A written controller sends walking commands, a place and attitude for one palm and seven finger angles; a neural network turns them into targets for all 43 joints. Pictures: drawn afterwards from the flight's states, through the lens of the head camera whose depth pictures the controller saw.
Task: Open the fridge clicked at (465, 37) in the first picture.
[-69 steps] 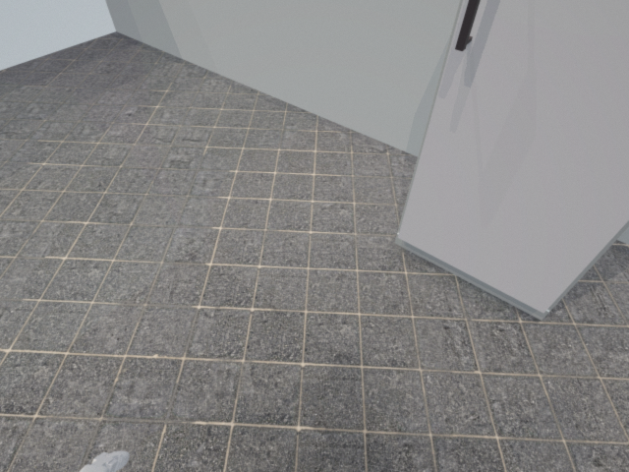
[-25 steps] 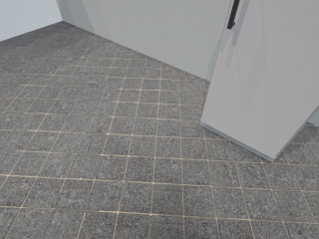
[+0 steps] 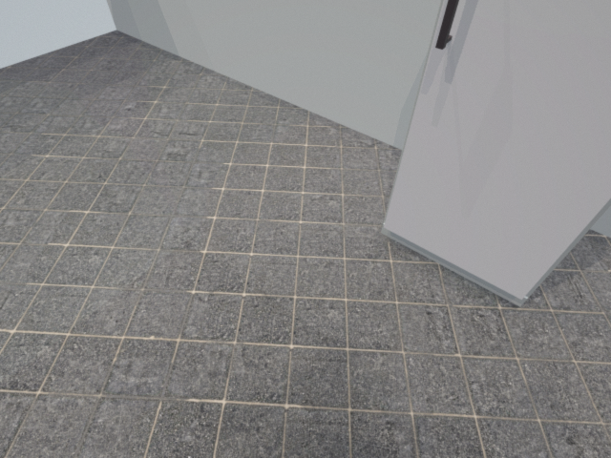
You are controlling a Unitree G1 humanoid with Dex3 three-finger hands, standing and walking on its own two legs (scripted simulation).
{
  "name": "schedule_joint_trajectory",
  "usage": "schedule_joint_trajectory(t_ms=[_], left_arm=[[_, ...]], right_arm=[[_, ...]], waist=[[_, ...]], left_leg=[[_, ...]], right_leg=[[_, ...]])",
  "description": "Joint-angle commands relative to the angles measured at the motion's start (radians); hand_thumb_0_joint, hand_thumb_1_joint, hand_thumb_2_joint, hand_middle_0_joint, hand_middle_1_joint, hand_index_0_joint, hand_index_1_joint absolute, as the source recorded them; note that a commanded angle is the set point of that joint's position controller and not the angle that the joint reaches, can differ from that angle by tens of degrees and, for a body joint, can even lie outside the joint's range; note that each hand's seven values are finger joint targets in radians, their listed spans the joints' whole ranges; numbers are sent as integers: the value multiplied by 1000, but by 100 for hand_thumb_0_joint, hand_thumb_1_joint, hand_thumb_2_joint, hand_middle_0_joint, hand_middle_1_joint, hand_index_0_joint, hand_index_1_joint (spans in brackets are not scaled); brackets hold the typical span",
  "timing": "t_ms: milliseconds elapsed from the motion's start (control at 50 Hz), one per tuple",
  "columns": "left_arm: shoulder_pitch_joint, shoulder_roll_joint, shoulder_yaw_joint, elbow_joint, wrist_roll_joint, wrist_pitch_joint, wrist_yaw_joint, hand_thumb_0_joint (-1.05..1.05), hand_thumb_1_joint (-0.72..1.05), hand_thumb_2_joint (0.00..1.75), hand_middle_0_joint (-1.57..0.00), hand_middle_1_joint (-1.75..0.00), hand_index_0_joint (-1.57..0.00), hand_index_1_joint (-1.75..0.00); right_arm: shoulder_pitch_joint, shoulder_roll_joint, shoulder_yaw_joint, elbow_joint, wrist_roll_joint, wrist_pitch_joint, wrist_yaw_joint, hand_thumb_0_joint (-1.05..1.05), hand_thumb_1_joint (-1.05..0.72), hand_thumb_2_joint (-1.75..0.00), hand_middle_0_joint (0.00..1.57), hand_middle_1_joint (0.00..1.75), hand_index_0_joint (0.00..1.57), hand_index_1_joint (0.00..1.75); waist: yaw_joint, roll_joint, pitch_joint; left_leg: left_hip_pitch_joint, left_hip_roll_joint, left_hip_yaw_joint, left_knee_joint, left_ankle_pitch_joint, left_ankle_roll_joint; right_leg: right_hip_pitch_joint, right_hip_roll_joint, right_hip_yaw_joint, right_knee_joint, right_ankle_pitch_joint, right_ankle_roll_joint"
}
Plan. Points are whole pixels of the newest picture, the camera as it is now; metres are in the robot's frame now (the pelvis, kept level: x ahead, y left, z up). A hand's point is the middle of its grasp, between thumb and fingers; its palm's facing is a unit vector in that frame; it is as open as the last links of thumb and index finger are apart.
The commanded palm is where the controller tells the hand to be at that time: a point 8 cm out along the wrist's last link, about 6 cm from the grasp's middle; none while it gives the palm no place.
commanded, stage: look at it before walking up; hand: left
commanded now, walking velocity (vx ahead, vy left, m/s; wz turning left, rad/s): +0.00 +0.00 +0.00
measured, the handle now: out of the picture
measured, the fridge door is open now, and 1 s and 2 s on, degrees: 0 0 0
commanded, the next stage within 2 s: walk to a spot facing it in 0.16 s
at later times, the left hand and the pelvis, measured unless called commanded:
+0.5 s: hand out of the picture +0.06 +0.22 -0.18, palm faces +0.01 -0.97 -0.24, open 7.4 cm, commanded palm none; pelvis +0.04 +0.01 -0.01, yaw +1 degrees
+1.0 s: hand (230, 337) +0.36 +0.17 -0.20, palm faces -0.06 -0.98 -0.19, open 7.4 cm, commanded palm none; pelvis +0.24 -0.01 -0.04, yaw -2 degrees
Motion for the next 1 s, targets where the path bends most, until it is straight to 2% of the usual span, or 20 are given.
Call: schedule_joint_trajectory(t_ms=[0,240,280,340,400,460,500,520,540,560,580,640,740,820,880,900,920,940,960,980], left_arm=[[-41,208,42,-69,-3,-27,14,0,90,90,-20,-30,-20,-30],[-46,207,41,-68,-3,-24,14,0,90,90,-20,-30,-20,-30],[30,80,14,-35,-3,-4,18,0,90,90,-20,-30,-20,-30],[72,99,26,-35,8,9,4,0,90,90,-20,-30,-20,-30],[135,119,45,-42,10,7,-1,0,90,90,-20,-30,-20,-30],[190,124,64,-45,5,-14,5,0,90,90,-20,-30,-20,-30],[179,100,68,-51,4,-23,7,0,90,90,-20,-30,-20,-30],[155,71,64,-59,3,-23,6,0,90,90,-20,-30,-20,-30],[136,17,58,-73,0,-22,1,0,90,90,-20,-30,-20,-30],[77,-43,43,-107,2,-28,-2,0,90,90,-20,-30,-20,-30],[2,-26,44,-137,12,-35,7,0,90,90,-20,-30,-20,-30],[12,-50,56,-118,7,-47,-8,0,90,90,-20,-30,-20,-30],[-22,-120,52,-138,6,-25,-33,0,90,90,-20,-30,-20,-30],[-64,-144,48,-155,-2,-27,-34,0,90,90,-20,-30,-20,-30],[115,-108,64,-98,6,-36,-21,0,90,90,-20,-30,-20,-30],[244,-80,75,-61,12,-42,-14,0,90,90,-20,-30,-20,-30],[370,-19,94,-26,21,-56,-5,0,90,90,-20,-30,-20,-30],[454,83,121,-12,23,-64,10,0,90,90,-20,-30,-20,-30],[439,116,127,-8,-1,-59,13,0,90,90,-20,-30,-20,-30],[319,79,120,-34,-5,-54,14,0,90,90,-20,-30,-20,-30]], right_arm=[[-43,-209,-35,-69,0,-24,-15,0,-90,-90,20,30,20,30],[-61,-211,-33,-69,0,-24,-16,0,-90,-90,20,30,20,30],[10,-77,-1,-41,-9,-6,-10,0,-90,-90,20,30,20,30],[40,-78,-8,-44,-19,8,-2,0,-90,-90,20,30,20,30],[59,-58,-12,-66,-20,5,0,0,-90,-90,20,30,20,30],[84,-21,-16,-88,-16,-14,-1,0,-90,-90,20,30,20,30],[135,-7,-20,-79,-11,-28,0,0,-90,-90,20,30,20,30],[206,-1,-22,-59,-9,-36,-2,0,-90,-90,20,30,20,30],[318,-40,-35,-21,-16,-45,-9,0,-90,-90,20,30,20,30],[448,-111,-59,21,-24,-49,-15,0,-90,-90,20,30,20,30],[517,-78,-49,48,-22,-48,-28,0,-90,-90,20,30,20,30],[470,4,-32,24,-19,-68,-42,0,-90,-90,20,30,20,30],[438,56,-31,32,-11,-87,-51,0,-90,-90,20,30,20,30],[435,56,-33,52,-10,-85,-51,0,-90,-90,20,30,20,30],[416,20,-46,58,-4,-81,-52,0,-90,-90,20,30,20,30],[400,16,-50,55,-2,-79,-49,0,-90,-90,20,30,20,30],[407,44,-47,47,5,-79,-39,0,-90,-90,20,30,20,30],[468,112,-38,27,17,-81,-32,0,-90,-90,20,30,20,30],[437,114,-41,8,16,-75,-35,0,-90,-90,20,30,20,30],[397,116,-48,6,16,-67,-31,0,-90,-90,20,30,20,30]], waist=[[5,-2,-72],[8,5,-59],[7,-3,-86],[16,-34,21],[33,-117,82],[28,-153,70],[1,-113,60],[-35,-46,54],[-74,120,47],[-114,337,69],[-128,273,140],[-79,78,125],[-31,116,140],[-23,146,130],[55,126,16],[118,99,-52],[167,28,-115],[167,-214,-246],[142,-188,-265],[106,-128,-152]], left_leg=[[19,110,-94,-50,136,34],[30,114,-89,-66,145,35],[28,100,-67,-44,16,17],[-100,67,-68,-22,-304,28],[-233,22,-18,111,-334,26],[-262,28,44,244,-215,23],[-167,44,58,164,-188,30],[-39,55,42,76,-152,39],[114,149,-124,-28,-104,88],[234,335,-382,-142,-18,171],[256,372,-433,-152,168,193],[282,355,-281,-96,448,225],[197,241,-60,-184,368,162],[132,210,40,-176,536,144],[159,227,83,53,802,123],[118,200,95,214,771,96],[-71,162,103,455,545,64],[-313,7,118,831,-150,27],[-362,-2,9,1047,-365,48],[-378,62,-19,1079,-280,60]], right_leg=[[8,-121,102,-63,125,-32],[10,-120,97,-66,134,-28],[17,-112,87,-56,-35,-9],[-50,-106,135,-82,-358,-31],[-30,-159,220,-131,-481,-79],[24,-258,308,-159,-377,-151],[-13,-236,224,-71,-214,-148],[-100,-186,144,21,-160,-118],[-241,-69,18,247,-118,-66],[-466,25,-121,527,-293,-17],[-588,1,-34,664,-362,-24],[-625,-90,-2,771,-256,-23],[-569,-97,-84,603,-76,-4],[-351,-34,-163,332,21,-35],[-115,15,-170,259,53,-79],[45,25,-166,196,94,-89],[283,-67,-63,175,120,-126],[463,-372,382,89,163,-246],[381,-479,568,-53,96,-299],[234,-451,483,-116,-122,-278]])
